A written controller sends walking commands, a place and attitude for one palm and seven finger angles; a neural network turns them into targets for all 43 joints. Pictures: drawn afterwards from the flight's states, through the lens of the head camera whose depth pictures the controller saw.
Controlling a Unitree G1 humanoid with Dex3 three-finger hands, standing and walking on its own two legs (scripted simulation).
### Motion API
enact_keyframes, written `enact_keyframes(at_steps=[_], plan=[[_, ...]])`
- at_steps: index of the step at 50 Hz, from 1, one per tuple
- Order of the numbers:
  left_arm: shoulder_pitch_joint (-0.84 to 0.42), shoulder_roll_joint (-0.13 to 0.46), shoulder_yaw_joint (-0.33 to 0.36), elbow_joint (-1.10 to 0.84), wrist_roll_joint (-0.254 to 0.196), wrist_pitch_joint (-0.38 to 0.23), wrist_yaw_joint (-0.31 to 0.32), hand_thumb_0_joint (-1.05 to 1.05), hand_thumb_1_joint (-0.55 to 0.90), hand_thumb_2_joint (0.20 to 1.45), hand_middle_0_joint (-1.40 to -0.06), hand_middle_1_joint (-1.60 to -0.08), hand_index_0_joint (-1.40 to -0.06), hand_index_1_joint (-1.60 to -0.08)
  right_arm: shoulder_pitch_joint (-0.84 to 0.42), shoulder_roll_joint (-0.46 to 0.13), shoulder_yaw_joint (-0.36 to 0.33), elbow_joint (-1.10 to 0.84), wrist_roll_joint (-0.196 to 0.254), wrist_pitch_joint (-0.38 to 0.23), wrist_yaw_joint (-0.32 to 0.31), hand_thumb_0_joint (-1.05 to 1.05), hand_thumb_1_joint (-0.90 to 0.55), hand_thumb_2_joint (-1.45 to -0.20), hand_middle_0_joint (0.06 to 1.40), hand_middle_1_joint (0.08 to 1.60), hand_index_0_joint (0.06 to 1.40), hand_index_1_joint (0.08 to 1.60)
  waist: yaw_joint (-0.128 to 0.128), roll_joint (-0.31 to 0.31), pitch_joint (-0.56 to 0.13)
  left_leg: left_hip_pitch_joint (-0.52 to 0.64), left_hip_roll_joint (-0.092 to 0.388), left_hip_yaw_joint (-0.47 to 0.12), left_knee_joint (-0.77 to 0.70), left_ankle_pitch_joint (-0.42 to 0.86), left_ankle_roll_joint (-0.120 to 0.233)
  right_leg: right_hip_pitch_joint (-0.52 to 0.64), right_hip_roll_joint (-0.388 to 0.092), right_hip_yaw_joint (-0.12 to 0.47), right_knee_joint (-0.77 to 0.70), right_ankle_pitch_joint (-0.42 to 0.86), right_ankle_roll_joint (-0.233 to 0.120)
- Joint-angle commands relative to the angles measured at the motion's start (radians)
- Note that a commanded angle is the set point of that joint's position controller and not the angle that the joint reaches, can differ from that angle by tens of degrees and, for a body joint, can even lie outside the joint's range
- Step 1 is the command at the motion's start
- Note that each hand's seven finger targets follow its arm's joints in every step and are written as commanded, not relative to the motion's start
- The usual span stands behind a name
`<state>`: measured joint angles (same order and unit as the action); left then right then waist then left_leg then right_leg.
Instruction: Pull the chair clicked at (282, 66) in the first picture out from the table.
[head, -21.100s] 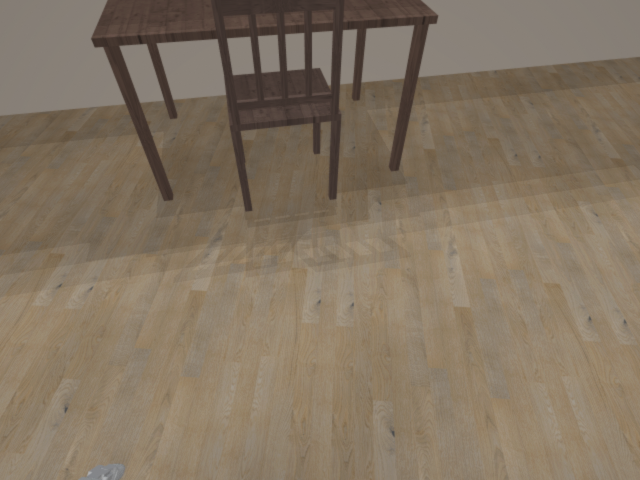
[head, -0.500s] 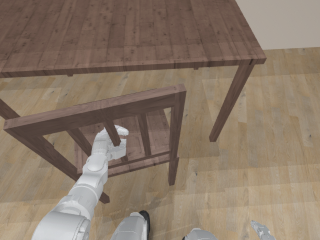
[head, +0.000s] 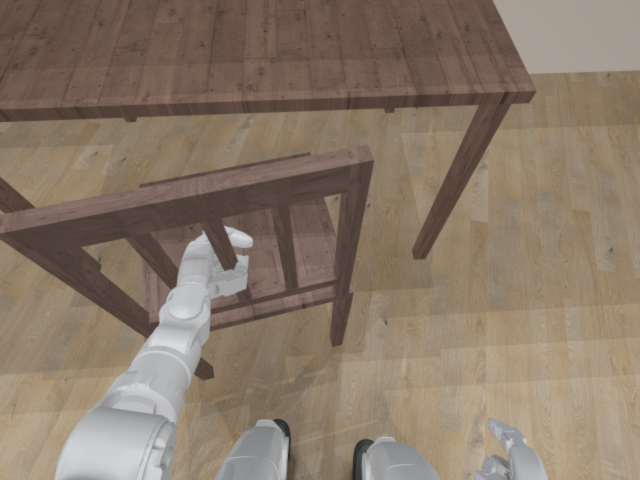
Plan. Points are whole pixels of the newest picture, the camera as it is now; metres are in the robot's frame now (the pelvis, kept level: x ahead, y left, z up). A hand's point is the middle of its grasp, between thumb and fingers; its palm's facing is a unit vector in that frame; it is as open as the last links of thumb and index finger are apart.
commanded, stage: step backward, pulling the chair out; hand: left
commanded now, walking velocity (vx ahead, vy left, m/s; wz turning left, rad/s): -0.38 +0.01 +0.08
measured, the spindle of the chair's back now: (230, 263) +0.40 +0.15 -0.08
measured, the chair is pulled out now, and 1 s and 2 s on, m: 0.18 0.29 0.39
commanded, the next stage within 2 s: none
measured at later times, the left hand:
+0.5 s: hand (231, 312) +0.32 +0.13 -0.06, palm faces +0.00 -0.98 -0.19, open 5.3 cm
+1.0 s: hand (222, 358) +0.26 +0.14 -0.06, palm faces +0.00 -0.98 -0.18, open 5.4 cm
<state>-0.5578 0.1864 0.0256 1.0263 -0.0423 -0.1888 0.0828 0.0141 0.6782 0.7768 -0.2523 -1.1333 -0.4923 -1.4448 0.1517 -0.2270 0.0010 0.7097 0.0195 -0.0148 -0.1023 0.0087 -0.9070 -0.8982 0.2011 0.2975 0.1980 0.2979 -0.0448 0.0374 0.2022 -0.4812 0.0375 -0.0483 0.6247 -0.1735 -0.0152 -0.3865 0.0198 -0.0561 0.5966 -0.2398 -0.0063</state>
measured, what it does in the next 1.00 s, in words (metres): walks backwards: left foot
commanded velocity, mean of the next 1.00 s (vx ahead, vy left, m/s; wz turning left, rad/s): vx -0.38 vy -0.01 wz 0.04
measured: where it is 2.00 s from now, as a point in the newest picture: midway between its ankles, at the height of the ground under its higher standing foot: outside the picture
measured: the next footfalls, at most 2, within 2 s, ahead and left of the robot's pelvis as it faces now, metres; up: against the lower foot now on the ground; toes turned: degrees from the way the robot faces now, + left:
left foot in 0.72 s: -0.03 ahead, +0.15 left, +0.00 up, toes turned +3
right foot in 1.20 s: -0.03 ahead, -0.13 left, +0.00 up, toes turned +1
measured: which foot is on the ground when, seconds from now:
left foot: down 0.00-0.52, up 0.54-0.70, down 0.72-1.00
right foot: down 0.00-1.00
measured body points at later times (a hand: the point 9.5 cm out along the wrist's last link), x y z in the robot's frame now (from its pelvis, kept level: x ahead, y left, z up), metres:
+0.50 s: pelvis -0.06 -0.01 +0.00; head +0.04 -0.01 +0.44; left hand +0.31 +0.19 -0.04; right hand +0.05 -0.24 -0.14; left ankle +0.05 +0.13 -0.72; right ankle +0.01 -0.13 -0.72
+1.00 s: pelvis -0.11 +0.00 +0.00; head -0.02 +0.01 +0.44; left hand +0.25 +0.19 -0.04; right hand +0.01 -0.24 -0.13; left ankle -0.07 +0.15 -0.72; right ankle -0.02 -0.13 -0.72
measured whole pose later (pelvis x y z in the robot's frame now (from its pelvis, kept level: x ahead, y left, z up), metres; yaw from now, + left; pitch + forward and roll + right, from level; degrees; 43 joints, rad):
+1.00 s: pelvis -0.11 +0.00 +0.00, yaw +4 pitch +1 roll -1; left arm -0.56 0.17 0.01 1.03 -0.03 -0.18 0.08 0.04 0.67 0.78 -0.25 -1.18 -0.49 -1.44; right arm 0.17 -0.21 0.01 0.71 0.03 0.02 -0.11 0.01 -0.91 -0.90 0.20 0.30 0.20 0.30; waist -0.07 0.02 0.18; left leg -0.43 0.05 -0.05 0.69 -0.31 -0.04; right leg -0.44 -0.03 -0.05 0.57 -0.16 0.02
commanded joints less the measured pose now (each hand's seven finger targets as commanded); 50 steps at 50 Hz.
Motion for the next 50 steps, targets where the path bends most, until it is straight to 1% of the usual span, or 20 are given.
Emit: enact_keyframes(at_steps=[1, 4, 6, 9, 12, 14, 18, 21, 23, 26, 29, 34, 36, 39, 41, 42, 44, 46, 48, 50], plan=[[-0.221, 0.184, 0.014, -0.225, 0.022, -0.091, 0.009, 0.0, 0.9, 0.9, -0.5, -1.45, -0.5, -1.45, 0.091, -0.149, -0.054, -0.103, 0.014, -0.023, -0.013, 0.0, -0.9, -0.9, 0.2, 0.3, 0.2, 0.3, -0.008, 0.005, -0.552, 0.115, 0.106, -0.103, -0.01, 0.168, 0.039, 0.281, -0.192, 0.199, -0.103, 0.268, -0.052], [-0.221, 0.217, 0.028, -0.225, 0.017, -0.09, 0.02, 0.0, 0.9, 0.9, -0.5, -1.45, -0.5, -1.45, 0.051, -0.137, -0.042, -0.106, 0.016, -0.024, -0.021, 0.0, -0.9, -0.9, 0.2, 0.3, 0.2, 0.3, 0.005, -0.106, -0.513, 0.126, -0.006, -0.023, 0.192, -0.217, -0.013, 0.181, -0.35, 0.272, -0.221, 0.23, -0.117], [-0.198, 0.2, 0.025, -0.218, 0.019, -0.07, 0.02, 0.0, 0.9, 0.9, -0.5, -1.45, -0.5, -1.45, 0.043, -0.139, -0.03, -0.098, 0.009, -0.024, -0.029, 0.0, -0.9, -0.9, 0.2, 0.3, 0.2, 0.3, 0.007, -0.135, -0.496, 0.12, -0.002, -0.051, 0.175, -0.236, -0.011, 0.2, -0.34, 0.223, -0.19, 0.306, -0.119], [-0.214, 0.167, 0.005, -0.221, 0.012, -0.056, 0.02, 0.0, 0.9, 0.9, -0.5, -1.45, -0.5, -1.45, 0.064, -0.163, -0.029, -0.078, 0.006, -0.023, -0.041, 0.0, -0.9, -0.9, 0.2, 0.3, 0.2, 0.3, -0.002, -0.13, -0.482, 0.172, 0.065, -0.09, -0.087, 0.096, 0.021, 0.229, -0.223, 0.109, -0.089, 0.349, -0.035], [-0.279, 0.112, -0.034, -0.254, 0.009, -0.066, 0.008, 0.0, 0.9, 0.9, -0.5, -1.45, -0.5, -1.45, 0.046, -0.163, -0.031, -0.1, -0.003, -0.004, -0.026, 0.0, -0.9, -0.9, 0.2, 0.3, 0.2, 0.3, 0.014, 0.152, -0.481, 0.167, 0.235, -0.294, -0.219, 0.236, 0.131, 0.163, -0.064, 0.065, 0.102, -0.052, 0.006], [-0.281, 0.105, -0.03, -0.244, 0.018, -0.067, 0.007, 0.0, 0.9, 0.9, -0.5, -1.45, -0.5, -1.45, 0.08, -0.153, -0.038, -0.083, -0.011, -0.006, -0.018, 0.0, -0.9, -0.9, 0.2, 0.3, 0.2, 0.3, 0.012, 0.165, -0.51, 0.267, 0.256, -0.3, -0.173, 0.395, 0.155, 0.097, -0.052, 0.073, 0.103, -0.16, -0.002], [-0.291, 0.104, -0.032, -0.221, 0.036, -0.081, -0.001, 0.0, 0.9, 0.9, -0.5, -1.45, -0.5, -1.45, 0.12, -0.154, -0.049, -0.062, -0.013, -0.023, 0.004, 0.0, -0.9, -0.9, 0.2, 0.3, 0.2, 0.3, -0.01, 0.145, -0.532, 0.382, 0.233, -0.241, -0.077, 0.638, 0.129, 0.111, -0.049, 0.086, -0.017, 0.008, 0.0], [-0.268, 0.144, 0.002, -0.225, 0.033, -0.082, -0.002, 0.0, 0.9, 0.9, -0.5, -1.45, -0.5, -1.45, 0.098, -0.155, -0.056, -0.077, -0.007, -0.018, 0.004, 0.0, -0.9, -0.9, 0.2, 0.3, 0.2, 0.3, -0.001, 0.183, -0.527, 0.22, 0.219, -0.201, -0.104, 0.398, 0.106, 0.204, -0.06, 0.088, -0.016, 0.021, -0.012], [-0.245, 0.17, 0.018, -0.234, 0.026, -0.087, 0.001, 0.0, 0.9, 0.9, -0.5, -1.45, -0.5, -1.45, 0.09, -0.151, -0.057, -0.095, 0.004, -0.018, -0.001, 0.0, -0.9, -0.9, 0.2, 0.3, 0.2, 0.3, 0.004, 0.117, -0.518, 0.103, 0.173, -0.157, -0.08, 0.164, 0.081, 0.266, -0.099, 0.13, -0.056, 0.071, -0.027], [-0.225, 0.246, 0.05, -0.226, 0.017, -0.089, 0.019, 0.0, 0.9, 0.9, -0.5, -1.45, -0.5, -1.45, 0.077, -0.134, -0.053, -0.099, 0.023, -0.027, -0.014, 0.0, -0.9, -0.9, 0.2, 0.3, 0.2, 0.3, 0.008, -0.159, -0.5, 0.086, -0.023, -0.007, 0.257, -0.262, -0.018, 0.157, -0.378, 0.375, -0.282, 0.021, -0.138], [-0.235, 0.205, 0.046, -0.215, 0.022, -0.057, 0.027, 0.0, 0.9, 0.9, -0.5, -1.45, -0.5, -1.45, 0.029, -0.121, -0.024, -0.079, 0.003, -0.036, -0.015, 0.0, -0.9, -0.9, 0.2, 0.3, 0.2, 0.3, 0.028, -0.118, -0.497, 0.029, -0.007, -0.089, 0.365, -0.345, -0.014, 0.238, -0.402, 0.278, -0.186, 0.321, -0.168], [-0.242, 0.158, 0.008, -0.206, 0.0, -0.017, 0.022, 0.0, 0.9, 0.9, -0.5, -1.45, -0.5, -1.45, 0.083, -0.158, -0.027, -0.043, 0.011, -0.021, -0.037, 0.0, -0.9, -0.9, 0.2, 0.3, 0.2, 0.3, 0.007, -0.166, -0.486, 0.19, 0.039, -0.042, -0.117, -0.065, 0.003, 0.257, -0.288, 0.149, -0.101, 0.362, -0.05], [-0.268, 0.114, -0.021, -0.215, -0.003, -0.015, 0.015, 0.0, 0.9, 0.9, -0.5, -1.45, -0.5, -1.45, 0.087, -0.186, -0.047, -0.067, 0.008, -0.005, -0.042, 0.0, -0.9, -0.9, 0.2, 0.3, 0.2, 0.3, 0.019, 0.0, -0.465, 0.243, 0.166, -0.14, -0.166, 0.259, 0.068, 0.183, -0.137, 0.068, -0.036, 0.228, 0.023], [-0.345, 0.076, -0.05, -0.255, 0.017, -0.042, 0.001, 0.0, 0.9, 0.9, -0.5, -1.45, -0.5, -1.45, 0.07, -0.15, -0.041, -0.087, -0.006, 0.01, -0.024, 0.0, -0.9, -0.9, 0.2, 0.3, 0.2, 0.3, 0.013, 0.187, -0.495, 0.197, 0.223, -0.171, -0.164, 0.37, 0.106, 0.186, -0.088, 0.045, 0.096, 0.036, 0.015], [-0.324, 0.087, -0.036, -0.234, 0.025, -0.052, 0.006, 0.0, 0.9, 0.9, -0.5, -1.45, -0.5, -1.45, 0.101, -0.152, -0.053, -0.078, -0.006, 0.007, -0.014, 0.0, -0.9, -0.9, 0.2, 0.3, 0.2, 0.3, 0.016, 0.162, -0.503, 0.246, 0.215, -0.159, -0.095, 0.46, 0.098, 0.177, -0.085, 0.061, 0.03, 0.087, 0.003], [-0.327, 0.079, -0.047, -0.242, 0.03, -0.062, 0.004, 0.0, 0.9, 0.9, -0.5, -1.45, -0.5, -1.45, 0.116, -0.148, -0.055, -0.075, -0.005, 0.003, -0.009, 0.0, -0.9, -0.9, 0.2, 0.3, 0.2, 0.3, 0.006, 0.116, -0.531, 0.282, 0.196, -0.133, -0.046, 0.526, 0.078, 0.209, -0.101, 0.075, -0.028, 0.268, 0.0], [-0.326, 0.123, -0.025, -0.235, 0.034, -0.068, 0.008, 0.0, 0.9, 0.9, -0.5, -1.45, -0.5, -1.45, 0.124, -0.153, -0.063, -0.081, 0.007, 0.009, -0.017, 0.0, -0.9, -0.9, 0.2, 0.3, 0.2, 0.3, -0.013, -0.015, -0.583, 0.223, 0.137, -0.052, -0.01, 0.371, 0.012, 0.297, -0.166, 0.111, -0.048, 0.497, -0.025], [-0.286, 0.158, -0.005, -0.205, 0.03, -0.068, 0.012, 0.0, 0.9, 0.9, -0.5, -1.45, -0.5, -1.45, 0.118, -0.145, -0.062, -0.074, 0.011, 0.009, -0.024, 0.0, -0.9, -0.9, 0.2, 0.3, 0.2, 0.3, -0.008, -0.046, -0.597, 0.19, 0.076, -0.011, 0.048, 0.124, -0.016, 0.294, -0.253, 0.173, -0.092, 0.536, -0.064], [-0.269, 0.175, 0.003, -0.187, 0.026, -0.07, 0.013, 0.0, 0.9, 0.9, -0.5, -1.45, -0.5, -1.45, 0.101, -0.135, -0.053, -0.075, 0.013, 0.008, -0.028, 0.0, -0.9, -0.9, 0.2, 0.3, 0.2, 0.3, 0.002, -0.115, -0.578, 0.165, 0.02, 0.008, 0.101, -0.185, -0.021, 0.253, -0.314, 0.211, -0.174, 0.403, -0.08], [-0.242, 0.184, 0.015, -0.157, 0.021, -0.061, 0.016, 0.0, 0.9, 0.9, -0.5, -1.45, -0.5, -1.45, 0.088, -0.146, -0.046, -0.071, 0.013, 0.002, -0.034, 0.0, -0.9, -0.9, 0.2, 0.3, 0.2, 0.3, 0.012, -0.164, -0.521, 0.168, 0.009, -0.003, 0.083, -0.248, -0.014, 0.177, -0.318, 0.19, -0.213, 0.197, -0.083]])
